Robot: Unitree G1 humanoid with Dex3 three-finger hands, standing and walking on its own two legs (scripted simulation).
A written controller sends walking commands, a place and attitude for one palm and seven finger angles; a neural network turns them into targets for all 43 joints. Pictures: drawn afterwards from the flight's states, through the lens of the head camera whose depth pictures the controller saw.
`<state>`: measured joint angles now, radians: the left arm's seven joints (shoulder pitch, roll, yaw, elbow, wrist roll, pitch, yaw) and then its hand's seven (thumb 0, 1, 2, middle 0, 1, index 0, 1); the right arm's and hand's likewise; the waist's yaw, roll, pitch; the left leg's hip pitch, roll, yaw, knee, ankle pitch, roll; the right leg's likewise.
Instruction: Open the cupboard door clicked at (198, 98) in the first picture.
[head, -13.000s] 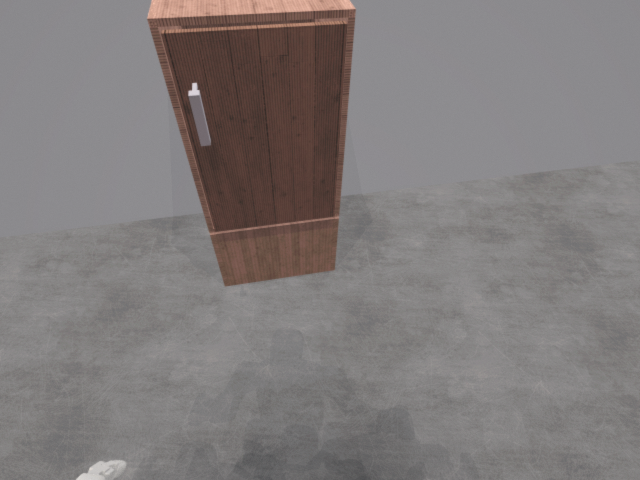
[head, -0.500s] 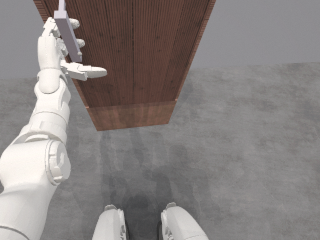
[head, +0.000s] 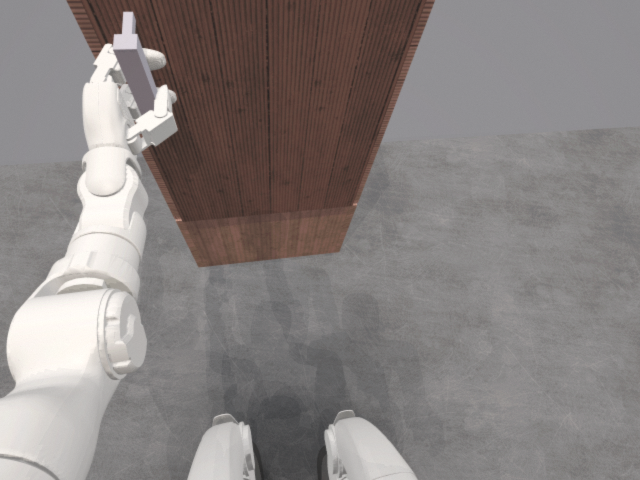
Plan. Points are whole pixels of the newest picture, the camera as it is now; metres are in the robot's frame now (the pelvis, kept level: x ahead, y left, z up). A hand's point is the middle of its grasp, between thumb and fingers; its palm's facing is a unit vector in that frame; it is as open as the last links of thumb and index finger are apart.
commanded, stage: close the thumb around the handle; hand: left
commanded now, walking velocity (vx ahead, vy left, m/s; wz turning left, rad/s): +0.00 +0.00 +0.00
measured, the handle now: (144, 76) +0.60 +0.15 +0.08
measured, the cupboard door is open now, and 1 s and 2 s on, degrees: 0 40 42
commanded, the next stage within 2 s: pull the door open along its arc in 0.04 s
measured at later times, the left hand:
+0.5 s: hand (173, 147) +0.50 +0.11 +0.07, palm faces +0.04 -1.00 -0.01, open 6.1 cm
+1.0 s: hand (287, 265) +0.34 +0.00 +0.08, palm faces +0.25 -0.97 -0.04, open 6.3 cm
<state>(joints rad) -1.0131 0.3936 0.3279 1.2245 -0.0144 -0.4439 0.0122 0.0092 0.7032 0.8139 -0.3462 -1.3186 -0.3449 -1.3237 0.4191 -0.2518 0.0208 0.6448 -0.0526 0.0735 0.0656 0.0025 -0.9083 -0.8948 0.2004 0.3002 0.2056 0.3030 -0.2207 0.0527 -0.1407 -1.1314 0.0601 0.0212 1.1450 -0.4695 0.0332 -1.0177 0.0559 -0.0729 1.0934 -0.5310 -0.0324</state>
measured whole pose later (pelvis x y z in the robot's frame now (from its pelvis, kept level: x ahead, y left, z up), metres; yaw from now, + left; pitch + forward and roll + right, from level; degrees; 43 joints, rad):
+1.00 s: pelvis +0.02 -0.04 +0.03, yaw +3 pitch +15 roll +1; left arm -0.09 -0.12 -0.28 0.33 0.09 -0.23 0.57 0.01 0.64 0.71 -0.30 -1.31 -0.35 -1.33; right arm 0.16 -0.14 0.02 0.55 -0.07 0.03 0.08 0.01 -0.91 -0.90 0.20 0.30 0.20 0.30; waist -0.04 0.03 -0.18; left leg -0.80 0.03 0.01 0.99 -0.45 -0.02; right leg -0.71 0.04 -0.08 1.00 -0.55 -0.08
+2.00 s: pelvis +0.00 -0.05 +0.02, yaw +4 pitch +15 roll +2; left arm -0.10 -0.12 -0.28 0.36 0.09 -0.27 0.61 -0.01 -0.48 0.31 -0.24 -0.69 -0.25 -0.69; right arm 0.18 -0.18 -0.01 0.60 -0.07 -0.03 0.04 0.01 -0.91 -0.90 0.20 0.30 0.20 0.30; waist -0.03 0.04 -0.18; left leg -0.85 -0.01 -0.06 1.01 -0.42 -0.05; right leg -0.77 0.04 -0.09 1.05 -0.55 -0.10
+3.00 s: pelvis +0.00 -0.01 +0.01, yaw +2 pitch +13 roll +0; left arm 0.26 -0.01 -0.37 0.02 0.09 -0.34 0.26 -0.01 -0.50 0.30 -0.17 -0.31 -0.17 -0.32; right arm 0.21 -0.19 0.02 0.42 -0.02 0.05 0.04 0.01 -0.91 -0.90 0.20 0.30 0.20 0.30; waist 0.00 0.03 -0.15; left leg -0.85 -0.01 -0.01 1.09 -0.47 0.01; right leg -0.77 0.03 -0.05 1.10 -0.57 -0.04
